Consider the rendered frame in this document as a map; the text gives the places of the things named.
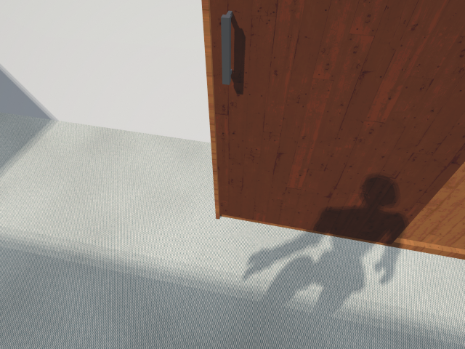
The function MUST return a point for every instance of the wardrobe door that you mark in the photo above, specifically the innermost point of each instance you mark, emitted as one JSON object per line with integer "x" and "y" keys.
{"x": 342, "y": 116}
{"x": 442, "y": 220}

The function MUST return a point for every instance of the handle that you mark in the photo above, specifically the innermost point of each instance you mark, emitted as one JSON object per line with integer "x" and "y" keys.
{"x": 226, "y": 47}

